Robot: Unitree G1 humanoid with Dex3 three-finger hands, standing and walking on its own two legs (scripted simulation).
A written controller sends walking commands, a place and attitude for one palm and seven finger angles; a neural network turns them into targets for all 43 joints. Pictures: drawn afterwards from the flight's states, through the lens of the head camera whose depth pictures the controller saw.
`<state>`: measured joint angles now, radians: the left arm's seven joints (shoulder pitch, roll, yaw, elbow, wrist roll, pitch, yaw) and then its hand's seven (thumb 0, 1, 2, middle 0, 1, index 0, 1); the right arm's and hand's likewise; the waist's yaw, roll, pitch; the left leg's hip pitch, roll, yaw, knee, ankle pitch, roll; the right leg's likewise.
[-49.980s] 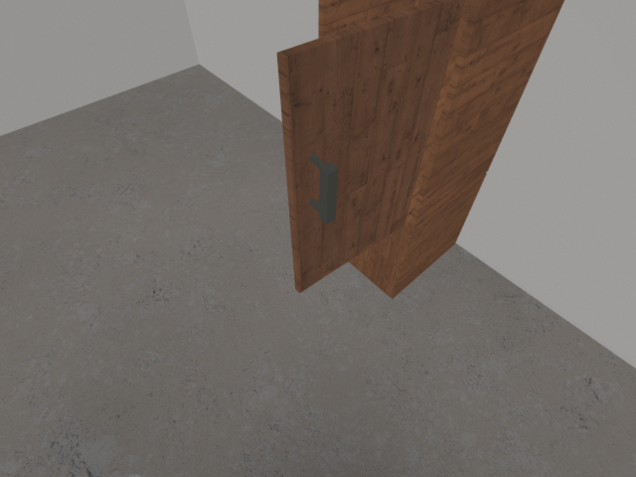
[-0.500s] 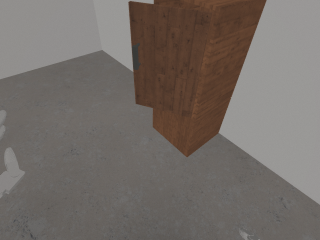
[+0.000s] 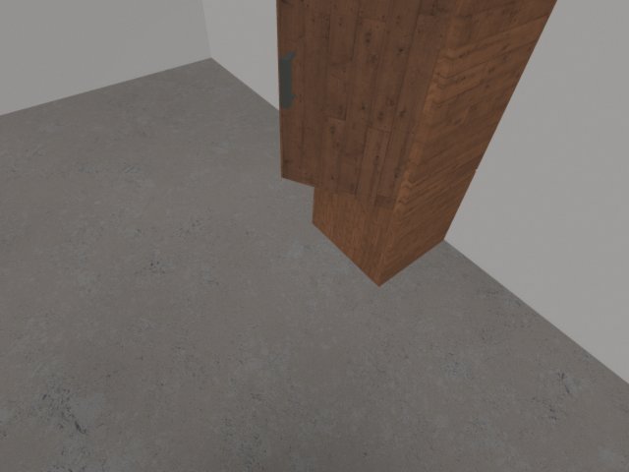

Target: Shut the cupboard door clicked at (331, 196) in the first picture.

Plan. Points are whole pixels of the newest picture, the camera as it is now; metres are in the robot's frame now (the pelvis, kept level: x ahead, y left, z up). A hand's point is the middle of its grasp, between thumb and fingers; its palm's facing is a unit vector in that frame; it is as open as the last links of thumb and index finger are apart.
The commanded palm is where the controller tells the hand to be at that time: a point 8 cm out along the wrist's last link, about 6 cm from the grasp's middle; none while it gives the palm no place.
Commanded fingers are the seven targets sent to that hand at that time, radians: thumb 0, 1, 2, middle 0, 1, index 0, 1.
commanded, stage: let the arm hang, fingers relaxed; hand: left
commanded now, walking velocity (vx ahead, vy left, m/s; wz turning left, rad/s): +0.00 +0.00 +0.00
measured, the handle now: (289, 79) +0.97 +0.11 +0.01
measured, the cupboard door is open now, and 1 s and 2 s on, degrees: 30 30 30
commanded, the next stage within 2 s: look to check the result in 0.64 s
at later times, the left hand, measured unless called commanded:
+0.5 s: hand out of the picture +0.05 +0.24 -0.16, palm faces -0.02 -0.96 -0.29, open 7.4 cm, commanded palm none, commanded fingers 0.00 0.90 0.90 -0.20 -0.30 -0.20 -0.30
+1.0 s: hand out of the picture +0.10 +0.25 -0.15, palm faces -0.04 -0.94 -0.34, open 7.4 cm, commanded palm none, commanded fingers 0.00 0.90 0.90 -0.20 -0.30 -0.20 -0.30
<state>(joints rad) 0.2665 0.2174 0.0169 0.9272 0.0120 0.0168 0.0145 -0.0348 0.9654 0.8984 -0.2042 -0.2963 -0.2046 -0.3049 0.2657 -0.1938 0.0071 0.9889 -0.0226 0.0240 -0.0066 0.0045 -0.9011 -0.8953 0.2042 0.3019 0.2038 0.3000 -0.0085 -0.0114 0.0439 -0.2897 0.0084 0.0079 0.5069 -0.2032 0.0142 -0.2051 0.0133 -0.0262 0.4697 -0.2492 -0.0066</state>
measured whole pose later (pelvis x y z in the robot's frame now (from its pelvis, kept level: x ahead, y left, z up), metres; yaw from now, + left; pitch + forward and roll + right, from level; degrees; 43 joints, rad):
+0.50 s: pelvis +0.01 +0.01 +0.01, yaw -2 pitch -2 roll +0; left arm 0.21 0.27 0.02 1.12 0.02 -0.01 0.01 0.00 0.91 0.90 -0.20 -0.30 -0.20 -0.30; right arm 0.18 -0.28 -0.02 1.11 -0.01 0.00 -0.01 0.00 -0.90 -0.90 0.20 0.30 0.20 0.30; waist 0.00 0.02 0.02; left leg -0.18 -0.02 0.05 0.37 -0.16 0.03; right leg -0.12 -0.01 0.01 0.38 -0.21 0.01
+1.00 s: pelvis +0.03 +0.00 +0.01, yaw -2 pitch -2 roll +0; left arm 0.14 0.32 0.02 1.12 0.01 -0.01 0.00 0.00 0.91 0.90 -0.20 -0.30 -0.20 -0.30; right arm 0.13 -0.32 -0.01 1.12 -0.01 -0.01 -0.01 0.00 -0.90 -0.90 0.20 0.30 0.20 0.30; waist -0.01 0.02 0.04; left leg -0.14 -0.01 0.04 0.32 -0.16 0.02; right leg -0.08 0.00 0.01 0.32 -0.21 0.00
